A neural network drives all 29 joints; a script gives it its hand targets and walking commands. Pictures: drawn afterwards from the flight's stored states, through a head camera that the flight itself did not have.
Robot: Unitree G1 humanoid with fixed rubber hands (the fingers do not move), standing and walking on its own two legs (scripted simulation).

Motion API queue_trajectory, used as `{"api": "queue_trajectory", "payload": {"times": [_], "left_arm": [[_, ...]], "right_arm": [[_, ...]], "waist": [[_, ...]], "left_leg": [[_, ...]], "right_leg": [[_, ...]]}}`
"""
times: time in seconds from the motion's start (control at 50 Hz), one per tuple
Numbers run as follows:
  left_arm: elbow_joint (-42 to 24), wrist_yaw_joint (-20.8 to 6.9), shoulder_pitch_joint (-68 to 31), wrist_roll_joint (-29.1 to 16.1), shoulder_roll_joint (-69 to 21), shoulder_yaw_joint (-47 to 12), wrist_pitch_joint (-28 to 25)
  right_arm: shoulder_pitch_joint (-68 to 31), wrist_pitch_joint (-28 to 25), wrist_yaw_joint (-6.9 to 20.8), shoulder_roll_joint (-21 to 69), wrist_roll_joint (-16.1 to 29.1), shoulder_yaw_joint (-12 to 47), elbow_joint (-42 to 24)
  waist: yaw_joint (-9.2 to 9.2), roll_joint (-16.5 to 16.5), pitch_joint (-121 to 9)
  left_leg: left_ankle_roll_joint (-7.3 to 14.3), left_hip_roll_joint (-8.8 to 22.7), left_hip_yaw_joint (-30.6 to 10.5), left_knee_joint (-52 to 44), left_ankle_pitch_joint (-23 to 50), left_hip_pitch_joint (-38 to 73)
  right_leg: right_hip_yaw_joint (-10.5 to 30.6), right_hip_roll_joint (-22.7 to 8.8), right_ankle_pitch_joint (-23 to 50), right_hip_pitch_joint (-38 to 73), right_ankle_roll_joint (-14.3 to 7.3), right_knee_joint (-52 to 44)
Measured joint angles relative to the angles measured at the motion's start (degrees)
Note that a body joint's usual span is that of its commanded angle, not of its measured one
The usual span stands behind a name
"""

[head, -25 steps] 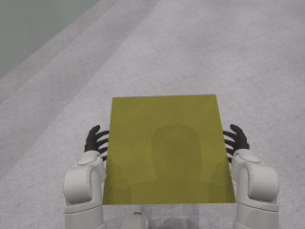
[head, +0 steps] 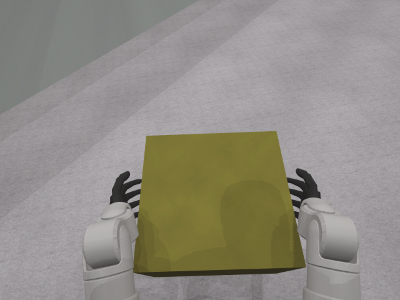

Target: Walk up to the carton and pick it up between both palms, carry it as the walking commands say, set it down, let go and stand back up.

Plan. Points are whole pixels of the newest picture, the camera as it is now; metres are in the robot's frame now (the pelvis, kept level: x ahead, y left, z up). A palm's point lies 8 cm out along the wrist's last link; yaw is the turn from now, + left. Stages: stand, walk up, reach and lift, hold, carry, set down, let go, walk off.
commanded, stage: carry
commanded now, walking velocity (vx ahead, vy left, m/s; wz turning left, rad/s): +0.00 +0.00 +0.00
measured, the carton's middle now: (213, 206) +0.31 +0.02 +0.00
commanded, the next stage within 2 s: none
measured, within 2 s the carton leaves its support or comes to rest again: neither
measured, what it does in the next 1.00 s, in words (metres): shifts its weight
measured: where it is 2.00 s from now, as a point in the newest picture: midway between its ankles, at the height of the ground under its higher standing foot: outside the picture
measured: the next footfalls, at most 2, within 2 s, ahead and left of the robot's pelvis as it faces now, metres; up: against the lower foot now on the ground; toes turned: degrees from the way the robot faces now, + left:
none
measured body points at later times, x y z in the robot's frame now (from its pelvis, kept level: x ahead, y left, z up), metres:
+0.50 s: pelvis -0.06 +0.01 +0.00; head -0.07 +0.02 +0.45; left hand +0.22 +0.19 +0.06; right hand +0.22 -0.16 +0.06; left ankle +0.01 +0.13 -0.72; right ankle +0.05 -0.11 -0.72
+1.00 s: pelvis -0.05 +0.03 +0.00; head -0.05 +0.03 +0.45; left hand +0.24 +0.20 +0.04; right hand +0.23 -0.15 +0.04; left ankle +0.01 +0.13 -0.72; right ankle +0.05 -0.11 -0.72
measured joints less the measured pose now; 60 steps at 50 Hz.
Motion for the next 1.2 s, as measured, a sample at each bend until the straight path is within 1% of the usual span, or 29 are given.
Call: {"api": "queue_trajectory", "payload": {"times": [0.04,0.08,0.1,0.14,0.18,0.22,0.34,0.48,0.62,0.68,0.74,0.78,0.94,1.04,1.12,1.2], "left_arm": [[0.6,-0.1,-0.2,0.4,0.0,-0.4,0.2],[1.0,-0.6,-0.5,0.8,0.0,-0.4,0.5],[1.3,-0.9,-0.9,1.2,-0.1,-0.2,0.4],[1.9,-1.8,-1.5,2.1,-0.2,0.2,0.3],[2.3,-2.8,-1.4,3.0,-0.1,0.5,0.1],[2.8,-3.3,-1.0,3.5,-0.1,0.5,0.2],[4.6,-2.9,-1.1,3.9,-0.1,0.6,0.9],[6.0,-2.9,-1.8,3.6,0.5,1.3,0.6],[7.5,-2.7,-2.3,3.2,1.1,0.9,-0.4],[8.2,-2.8,-2.6,3.3,1.0,1.0,-1.0],[8.6,-2.8,-2.5,3.5,0.9,0.9,-1.7],[9.6,-3.4,-2.6,4.2,0.7,1.0,-2.8],[13.1,-4.2,-2.6,5.6,0.1,1.3,-7.3],[13.2,-4.5,-1.8,5.7,-0.1,1.2,-9.4],[14.1,-5.4,-1.3,6.2,-0.1,1.2,-11.1],[14.2,-4.9,-0.6,5.6,0.0,0.7,-11.8]], "right_arm": [[0.4,0.3,-0.3,-0.1,0.3,-0.3,-0.1],[0.3,0.8,-0.8,-0.1,0.6,-0.4,-0.2],[0.3,0.7,-0.9,-0.1,0.7,-0.5,-0.2],[0.0,0.4,-1.5,0.0,1.1,-0.5,0.1],[0.1,0.6,-2.3,0.0,1.7,-0.2,0.3],[0.4,0.8,-3.0,-0.1,2.2,0.1,0.8],[0.2,1.0,-2.9,0.0,1.9,-0.3,3.2],[-1.2,0.9,-3.0,0.2,1.4,-0.3,5.0],[-1.2,-0.5,-2.4,0.2,0.7,-0.4,6.2],[-1.2,-1.2,-1.7,0.2,0.1,-0.6,6.8],[-1.0,-2.2,-1.3,0.2,-0.1,-0.7,7.4],[-1.0,-3.3,-0.6,0.1,-0.7,-0.9,8.3],[-0.6,-8.1,1.2,0.1,-2.0,-1.7,11.9],[0.3,-10.2,0.8,-0.1,-1.0,-1.5,11.8],[0.8,-11.7,1.1,-0.1,-1.1,-1.3,12.8],[1.7,-12.6,1.1,-0.2,-0.8,-1.1,12.7]], "waist": [[-0.54,-1.0,-0.5],[-1.52,-1.3,-1.1],[-2.14,-1.6,-1.2],[-2.77,-2.2,-0.6],[-3.51,-2.1,-0.7],[-3.77,-1.9,-1.4],[-3.05,-1.4,-2.9],[-2.30,-2.0,-3.0],[-1.38,-2.4,-2.2],[-1.28,-2.3,-1.9],[-1.27,-2.4,-2.0],[-1.28,-2.6,-2.1],[-1.81,-2.6,-2.5],[-2.39,-2.4,-2.2],[-2.44,-2.4,-2.4],[-2.28,-2.2,-2.5]], "left_leg": [[0.0,-0.4,1.1,-0.1,-1.5,0.9],[0.2,-0.6,2.2,-2.9,0.6,3.0],[0.2,-0.8,2.2,-4.6,3.3,3.4],[0.0,-1.1,2.6,-6.9,9.6,4.4],[0.0,-0.8,2.6,-6.6,10.1,4.5],[0.1,-0.6,2.7,-6.4,9.6,4.4],[0.4,-0.2,3.1,-6.6,10.4,4.0],[1.1,-0.3,3.6,-6.8,11.7,2.4],[1.8,-0.7,4.0,-6.9,12.3,1.6],[2.1,-0.9,4.0,-6.8,12.3,1.5],[2.3,-1.1,4.2,-6.8,12.2,1.5],[2.4,-1.3,4.4,-6.5,11.9,1.5],[2.6,-1.5,4.9,-6.9,11.2,2.4],[2.6,-1.5,4.9,-6.7,10.4,3.0],[2.6,-1.5,5.2,-6.8,9.9,3.8],[2.5,-1.5,5.2,-6.8,9.4,4.6]], "right_leg": [[-0.1,-0.7,0.1,-0.3,-0.5,-0.2],[-0.2,-0.8,0.8,-0.8,-0.5,-0.6],[-0.3,-1.0,1.2,-1.0,-0.5,-0.7],[0.0,-1.1,1.9,-0.8,-0.4,-0.9],[0.0,-0.9,2.7,-0.3,-0.2,-1.6],[0.0,-0.6,3.5,0.0,-0.1,-2.5],[0.3,-0.1,5.7,0.2,0.0,-4.5],[0.7,-0.1,6.9,-0.9,0.7,-5.8],[1.1,-0.4,7.7,-1.6,1.2,-6.4],[1.2,-0.6,7.0,-1.7,1.4,-6.1],[1.4,-0.8,7.6,-1.7,1.5,-6.4],[1.6,-0.9,8.9,-1.6,1.5,-6.4],[2.2,-1.1,8.3,-1.2,1.9,-6.4],[2.2,-1.0,7.5,-0.5,2.0,-6.2],[2.5,-1.0,7.0,-0.1,2.1,-6.0],[2.6,-1.0,6.2,0.5,2.2,-5.6]]}}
